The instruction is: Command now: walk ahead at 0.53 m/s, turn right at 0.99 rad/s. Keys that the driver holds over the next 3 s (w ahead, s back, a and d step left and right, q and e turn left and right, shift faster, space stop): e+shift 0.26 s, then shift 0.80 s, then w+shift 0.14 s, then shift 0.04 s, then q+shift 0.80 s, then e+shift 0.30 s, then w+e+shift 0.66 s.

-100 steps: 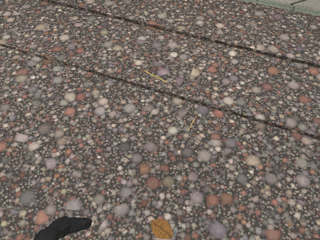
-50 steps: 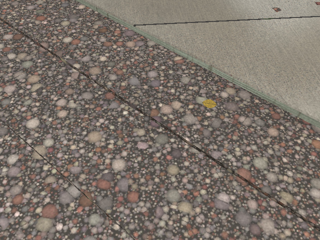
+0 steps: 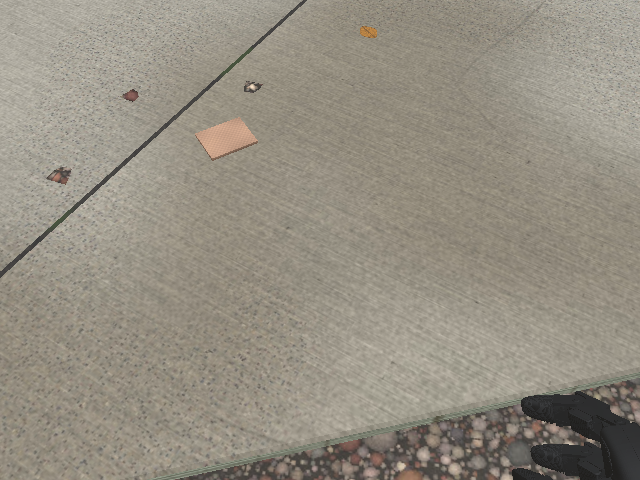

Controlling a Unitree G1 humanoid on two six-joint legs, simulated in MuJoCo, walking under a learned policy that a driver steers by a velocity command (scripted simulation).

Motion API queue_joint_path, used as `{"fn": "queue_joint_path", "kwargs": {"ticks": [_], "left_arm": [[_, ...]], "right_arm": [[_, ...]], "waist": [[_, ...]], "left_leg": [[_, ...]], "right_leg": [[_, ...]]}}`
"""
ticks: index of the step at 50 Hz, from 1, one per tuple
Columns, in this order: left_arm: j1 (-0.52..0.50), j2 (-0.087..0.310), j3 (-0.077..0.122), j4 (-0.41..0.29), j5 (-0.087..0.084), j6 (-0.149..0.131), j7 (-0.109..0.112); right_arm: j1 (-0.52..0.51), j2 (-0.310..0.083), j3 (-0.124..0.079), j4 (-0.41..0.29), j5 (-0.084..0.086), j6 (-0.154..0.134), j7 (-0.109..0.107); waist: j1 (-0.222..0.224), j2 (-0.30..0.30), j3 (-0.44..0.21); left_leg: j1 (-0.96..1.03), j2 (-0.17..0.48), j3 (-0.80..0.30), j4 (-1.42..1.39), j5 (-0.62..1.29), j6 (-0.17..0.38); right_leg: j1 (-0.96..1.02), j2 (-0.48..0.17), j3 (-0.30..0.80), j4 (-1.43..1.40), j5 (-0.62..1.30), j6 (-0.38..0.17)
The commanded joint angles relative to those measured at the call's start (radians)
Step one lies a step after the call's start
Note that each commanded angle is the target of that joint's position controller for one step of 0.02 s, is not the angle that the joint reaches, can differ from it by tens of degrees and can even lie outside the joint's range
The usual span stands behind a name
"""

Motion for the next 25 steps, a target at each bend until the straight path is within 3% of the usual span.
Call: {"fn": "queue_joint_path", "kwargs": {"ticks": [1, 3, 4, 5, 6, 7, 8, 9, 10, 11, 12, 13, 15, 16, 19, 25], "left_arm": [[-0.191, 0.155, 0.048, -0.146, -0.087, -0.045, 0.030], [-0.162, 0.180, 0.065, -0.122, -0.056, -0.022, 0.040], [-0.171, 0.175, 0.069, -0.122, -0.044, -0.009, 0.041], [-0.204, 0.140, 0.060, -0.133, -0.038, -0.001, 0.038], [-0.183, 0.026, 0.028, -0.148, -0.022, 0.004, 0.027], [-0.146, -0.066, -0.005, -0.186, 0.021, 0.006, 0.029], [0.089, 0.019, 0.010, -0.191, -0.045, 0.002, 0.013], [0.038, 0.114, 0.032, -0.169, -0.049, 0.025, 0.015], [-0.060, 0.159, 0.051, -0.182, -0.045, 0.042, 0.017], [-0.094, 0.152, 0.058, -0.187, -0.038, 0.056, 0.024], [-0.118, 0.145, 0.061, -0.205, -0.037, 0.063, 0.023], [-0.152, 0.124, 0.057, -0.218, -0.038, 0.068, 0.019], [-0.215, 0.046, 0.031, -0.250, -0.031, 0.060, 0.020], [-0.231, 0.036, 0.026, -0.254, -0.025, 0.057, 0.020], [-0.270, 0.049, 0.023, -0.252, -0.014, 0.057, 0.017], [-0.384, 0.044, 0.012, -0.273, -0.014, 0.060, -0.003]], "right_arm": [[-0.062, -0.105, -0.046, -0.066, 0.046, -0.049, -0.021], [-0.017, -0.153, -0.079, -0.043, 0.061, -0.059, -0.027], [0.041, -0.182, -0.097, -0.028, 0.065, -0.060, -0.031], [0.154, -0.186, -0.110, 0.004, 0.057, -0.059, -0.032], [0.279, -0.170, -0.106, 0.045, 0.039, -0.056, -0.028], [0.320, -0.188, -0.099, 0.032, 0.018, -0.048, -0.029], [0.260, -0.219, -0.106, 0.029, -0.020, -0.042, -0.019], [0.111, -0.159, -0.105, -0.031, -0.022, -0.029, -0.026], [0.061, -0.094, -0.090, -0.042, -0.004, -0.018, -0.032], [0.044, -0.096, -0.085, -0.038, 0.006, -0.004, -0.035], [0.027, -0.109, -0.090, -0.022, 0.016, 0.003, -0.037], [0.036, -0.120, -0.097, -0.002, 0.016, 0.001, -0.042], [0.084, -0.155, -0.112, 0.046, 0.006, -0.010, -0.043], [0.097, -0.168, -0.118, 0.062, 0.004, -0.010, -0.043], [0.076, -0.184, -0.125, 0.075, 0.021, 0.006, -0.040], [0.090, -0.214, -0.129, 0.110, 0.047, 0.025, -0.023]], "waist": [[-0.078, 0.112, -0.049], [-0.085, 0.000, -0.103], [-0.113, -0.053, -0.147], [-0.179, -0.077, -0.205], [-0.200, 0.002, -0.284], [-0.172, 0.161, -0.314], [-0.022, 0.372, -0.459], [-0.038, 0.244, -0.363], [-0.056, 0.151, -0.246], [-0.044, 0.076, -0.207], [-0.032, 0.066, -0.142], [-0.038, 0.055, -0.109], [-0.061, 0.073, -0.124], [-0.066, 0.068, -0.160], [-0.067, 0.042, -0.226], [-0.096, 0.121, -0.167]], "left_leg": [[0.370, -0.129, 0.029, -0.316, 0.211, -0.023], [0.442, -0.158, 0.000, -0.411, 0.302, -0.018], [0.522, -0.160, 0.002, -0.424, 0.352, -0.010], [0.655, -0.139, -0.001, -0.448, 0.446, 0.008], [0.857, -0.024, -0.067, -0.459, 0.579, 0.060], [1.018, 0.169, -0.288, -0.370, 1.036, 0.092], [1.025, 0.425, -0.657, -0.443, 0.874, 0.308], [0.895, 0.356, -0.576, -0.485, 0.675, 0.337], [0.776, 0.274, -0.379, -0.504, 0.556, 0.300], [0.689, 0.223, -0.301, -0.525, 0.498, 0.277], [0.602, 0.192, -0.215, -0.549, 0.500, 0.276], [0.536, 0.169, -0.133, -0.572, 0.521, 0.267], [0.543, 0.168, -0.081, -0.595, 0.684, 0.303], [0.582, 0.186, -0.071, -0.592, 0.741, 0.325], [0.623, 0.209, -0.019, -0.586, 0.739, 0.347], [0.571, 0.181, 0.074, -0.581, 0.562, 0.306]], "right_leg": [[-0.281, -0.200, 0.280, -0.114, 0.364, -0.071], [-0.146, -0.185, 0.301, 0.006, 0.420, -0.006], [-0.117, -0.158, 0.296, 0.117, 0.470, 0.031], [-0.136, -0.113, 0.257, 0.298, 0.487, 0.081], [-0.239, -0.052, 0.173, 0.563, 0.095, 0.134], [-0.444, 0.000, 0.111, 0.820, -0.374, 0.161], [-0.504, -0.073, 0.138, 1.044, -0.278, 0.186], [-0.518, -0.158, 0.066, 1.085, -0.174, 0.233], [-0.540, -0.194, 0.011, 1.070, -0.110, 0.252], [-0.520, -0.223, -0.011, 1.076, -0.081, 0.263], [-0.520, -0.248, -0.024, 1.021, -0.067, 0.259], [-0.498, -0.271, -0.042, 0.961, -0.055, 0.246], [-0.501, -0.275, -0.063, 0.853, -0.041, 0.236], [-0.502, -0.277, -0.060, 0.815, -0.028, 0.235], [-0.459, -0.277, -0.056, 0.694, 0.065, 0.229], [-0.298, -0.245, -0.111, 0.396, 0.111, 0.199]]}}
